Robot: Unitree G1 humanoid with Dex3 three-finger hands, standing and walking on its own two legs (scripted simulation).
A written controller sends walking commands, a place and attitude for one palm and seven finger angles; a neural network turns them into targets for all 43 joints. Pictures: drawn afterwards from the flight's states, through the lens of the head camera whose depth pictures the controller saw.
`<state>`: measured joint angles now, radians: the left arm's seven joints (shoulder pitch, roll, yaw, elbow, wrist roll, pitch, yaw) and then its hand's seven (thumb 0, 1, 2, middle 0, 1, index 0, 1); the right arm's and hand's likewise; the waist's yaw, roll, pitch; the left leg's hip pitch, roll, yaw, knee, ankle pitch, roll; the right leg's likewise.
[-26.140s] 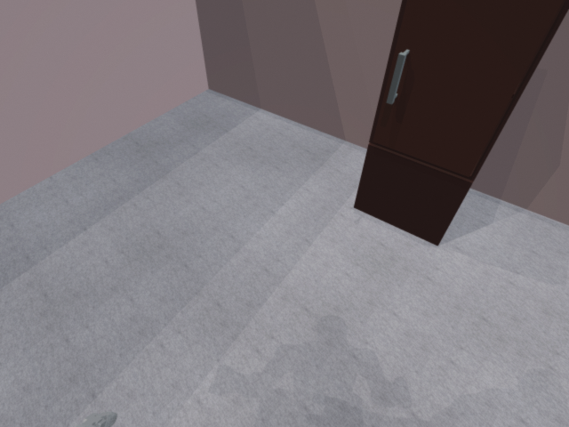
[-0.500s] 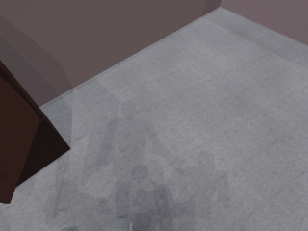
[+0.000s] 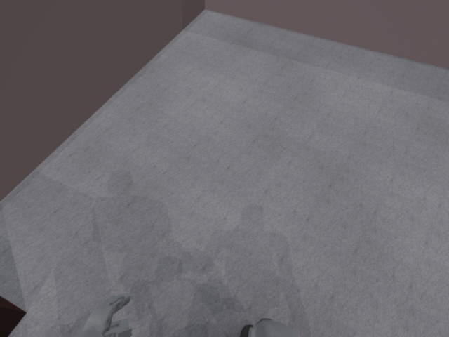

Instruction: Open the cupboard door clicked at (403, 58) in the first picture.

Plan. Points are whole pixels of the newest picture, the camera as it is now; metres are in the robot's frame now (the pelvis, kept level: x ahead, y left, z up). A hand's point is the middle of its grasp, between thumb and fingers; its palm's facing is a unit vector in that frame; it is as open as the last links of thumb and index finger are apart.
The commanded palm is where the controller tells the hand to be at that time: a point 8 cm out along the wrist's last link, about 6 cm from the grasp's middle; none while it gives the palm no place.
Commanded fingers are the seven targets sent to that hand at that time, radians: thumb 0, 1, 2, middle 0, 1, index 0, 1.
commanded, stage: walk to a spot facing it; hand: left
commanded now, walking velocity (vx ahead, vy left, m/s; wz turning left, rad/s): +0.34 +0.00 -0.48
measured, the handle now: out of the picture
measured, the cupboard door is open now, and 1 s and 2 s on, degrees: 49 49 49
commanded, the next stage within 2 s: turn to face it in 0.90 s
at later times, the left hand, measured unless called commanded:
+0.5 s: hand (143, 301) +0.21 +0.17 -0.17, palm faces -0.07 -0.98 -0.17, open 7.4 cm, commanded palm none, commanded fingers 0.00 0.90 0.90 -0.20 -0.30 -0.20 -0.30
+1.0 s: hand (213, 136) +0.65 +0.03 -0.15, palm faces -0.48 -0.86 -0.20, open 7.4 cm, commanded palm none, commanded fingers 0.00 0.90 0.90 -0.20 -0.30 -0.20 -0.30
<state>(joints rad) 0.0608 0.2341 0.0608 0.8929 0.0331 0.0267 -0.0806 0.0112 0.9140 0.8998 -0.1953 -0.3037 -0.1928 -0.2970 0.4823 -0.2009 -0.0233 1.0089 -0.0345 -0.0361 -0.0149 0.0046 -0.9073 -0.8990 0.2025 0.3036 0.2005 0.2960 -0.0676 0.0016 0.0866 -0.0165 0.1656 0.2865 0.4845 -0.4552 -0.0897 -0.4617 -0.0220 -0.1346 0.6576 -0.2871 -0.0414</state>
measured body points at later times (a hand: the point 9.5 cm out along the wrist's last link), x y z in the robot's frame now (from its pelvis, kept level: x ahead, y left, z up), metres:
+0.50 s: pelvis +0.24 -0.01 +0.00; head +0.27 +0.00 +0.45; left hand +0.21 +0.23 -0.16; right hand +0.37 -0.26 -0.11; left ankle +0.36 +0.08 -0.72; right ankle +0.07 -0.09 -0.72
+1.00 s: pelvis +0.45 -0.09 +0.00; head +0.49 -0.11 +0.45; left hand +0.68 +0.07 -0.13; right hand +0.25 -0.25 -0.14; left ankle +0.36 +0.08 -0.72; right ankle +0.50 -0.22 -0.71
